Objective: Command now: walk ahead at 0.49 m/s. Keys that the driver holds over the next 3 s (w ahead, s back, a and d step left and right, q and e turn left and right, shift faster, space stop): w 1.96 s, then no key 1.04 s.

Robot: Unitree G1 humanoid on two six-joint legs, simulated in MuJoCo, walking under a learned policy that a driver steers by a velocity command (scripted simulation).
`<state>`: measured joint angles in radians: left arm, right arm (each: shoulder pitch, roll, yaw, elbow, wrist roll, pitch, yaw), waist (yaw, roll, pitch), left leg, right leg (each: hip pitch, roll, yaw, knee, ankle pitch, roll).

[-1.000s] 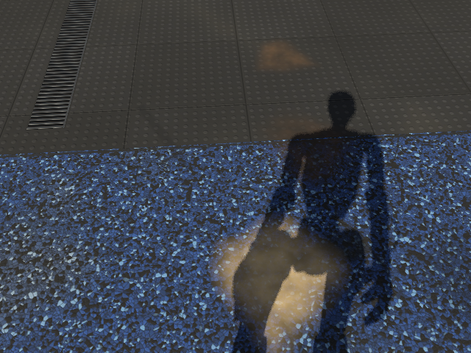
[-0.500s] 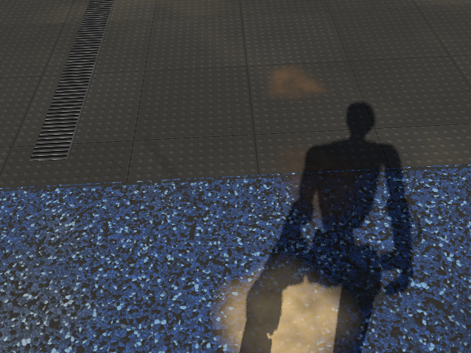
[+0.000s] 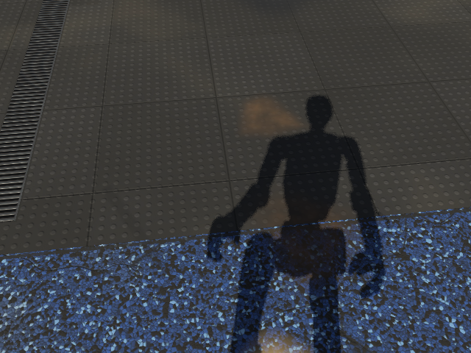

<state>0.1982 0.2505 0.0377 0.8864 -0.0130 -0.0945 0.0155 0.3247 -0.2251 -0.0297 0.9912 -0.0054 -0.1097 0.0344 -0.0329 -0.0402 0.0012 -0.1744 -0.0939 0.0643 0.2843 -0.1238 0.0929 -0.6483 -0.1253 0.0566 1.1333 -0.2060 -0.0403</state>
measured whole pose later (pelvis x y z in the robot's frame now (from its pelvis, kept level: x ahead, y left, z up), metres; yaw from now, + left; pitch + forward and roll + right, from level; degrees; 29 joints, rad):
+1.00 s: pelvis +0.55 -0.01 -0.01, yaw +1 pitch +2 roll +0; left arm 0.31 0.25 0.05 0.97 -0.02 -0.10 0.00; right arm 0.17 -0.24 -0.05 0.90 0.00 -0.10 0.04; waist 0.00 -0.02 0.03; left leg -0.35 -0.03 0.06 0.47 -0.15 0.07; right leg -0.40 -0.04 0.03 1.18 -0.37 -0.05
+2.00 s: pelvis +1.10 -0.03 -0.02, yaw +1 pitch +2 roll -2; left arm 0.40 0.25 0.07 1.03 -0.01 -0.06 0.01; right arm 0.01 -0.23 -0.05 0.86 0.01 -0.10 0.04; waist 0.06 0.02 0.01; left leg -0.50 0.04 0.03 0.50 -0.03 0.07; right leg 0.07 0.01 -0.05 0.34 -0.43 0.01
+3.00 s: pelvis +1.27 -0.02 -0.01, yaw +1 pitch -1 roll +0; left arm 0.12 0.20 0.06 1.09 0.00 0.01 0.04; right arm 0.20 -0.21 -0.03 1.10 0.00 0.00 -0.03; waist -0.01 0.00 0.04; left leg -0.14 0.01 0.06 0.48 -0.31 0.01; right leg -0.24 -0.01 -0.01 0.50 -0.23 0.00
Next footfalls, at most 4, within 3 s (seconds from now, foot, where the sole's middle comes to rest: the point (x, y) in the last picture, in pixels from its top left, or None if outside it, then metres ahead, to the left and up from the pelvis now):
0.30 right None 0.33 -0.17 -0.78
0.86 left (212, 310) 0.65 0.07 -0.78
1.44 right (279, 222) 0.97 -0.16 -0.78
2.00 left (208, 160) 1.27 0.09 -0.78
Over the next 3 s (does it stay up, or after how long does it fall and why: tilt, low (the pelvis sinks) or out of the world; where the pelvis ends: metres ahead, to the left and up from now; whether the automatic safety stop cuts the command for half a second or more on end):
stays up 1.27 -0.02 -0.01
